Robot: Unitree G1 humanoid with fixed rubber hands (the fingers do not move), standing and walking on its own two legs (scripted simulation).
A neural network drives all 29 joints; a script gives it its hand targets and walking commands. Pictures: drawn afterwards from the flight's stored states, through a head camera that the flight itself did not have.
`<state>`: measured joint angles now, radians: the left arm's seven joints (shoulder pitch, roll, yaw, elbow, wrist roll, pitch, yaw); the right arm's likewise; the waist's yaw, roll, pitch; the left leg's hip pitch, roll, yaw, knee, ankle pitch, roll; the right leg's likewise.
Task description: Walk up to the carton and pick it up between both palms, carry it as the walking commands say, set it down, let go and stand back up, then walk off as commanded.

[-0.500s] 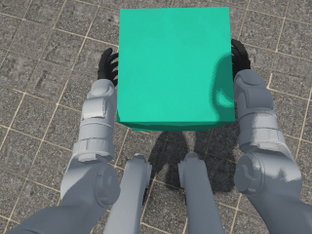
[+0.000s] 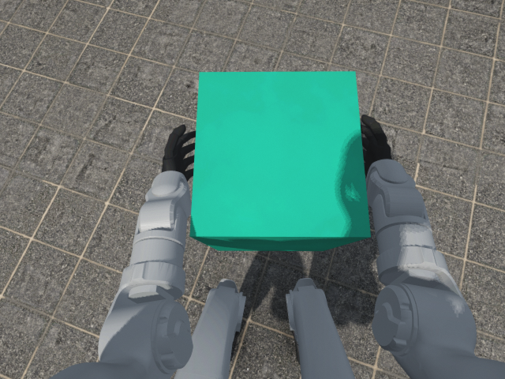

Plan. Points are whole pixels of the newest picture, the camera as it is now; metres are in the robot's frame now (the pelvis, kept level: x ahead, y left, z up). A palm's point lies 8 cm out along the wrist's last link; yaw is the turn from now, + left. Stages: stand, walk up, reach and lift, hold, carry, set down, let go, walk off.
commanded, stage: reach and lift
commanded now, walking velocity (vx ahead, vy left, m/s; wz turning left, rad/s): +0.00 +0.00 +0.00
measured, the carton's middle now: (273, 179) +0.43 -0.01 -0.12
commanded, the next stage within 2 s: none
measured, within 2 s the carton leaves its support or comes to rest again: neither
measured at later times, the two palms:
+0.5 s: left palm (156, 171) +0.40 +0.15 +0.02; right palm (394, 159) +0.42 -0.17 +0.01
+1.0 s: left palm (125, 168) +0.37 +0.16 +0.09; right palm (416, 154) +0.40 -0.17 +0.08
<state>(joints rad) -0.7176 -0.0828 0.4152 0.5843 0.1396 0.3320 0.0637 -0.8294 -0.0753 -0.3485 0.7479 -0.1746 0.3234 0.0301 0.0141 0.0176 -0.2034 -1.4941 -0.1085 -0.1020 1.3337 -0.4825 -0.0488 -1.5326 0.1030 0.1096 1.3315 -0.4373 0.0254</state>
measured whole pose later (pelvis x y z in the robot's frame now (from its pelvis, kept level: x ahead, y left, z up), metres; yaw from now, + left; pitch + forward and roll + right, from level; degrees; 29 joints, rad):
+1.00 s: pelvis +0.04 +0.00 +0.12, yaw -1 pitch +20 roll +0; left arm -0.40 -0.17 0.38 0.44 0.22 0.38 0.00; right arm -0.50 0.02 -0.32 0.59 -0.23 0.37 0.07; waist 0.02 0.03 -0.13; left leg -0.78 -0.07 -0.13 0.73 -0.30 -0.02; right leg -0.81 0.08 0.14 0.72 -0.26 0.01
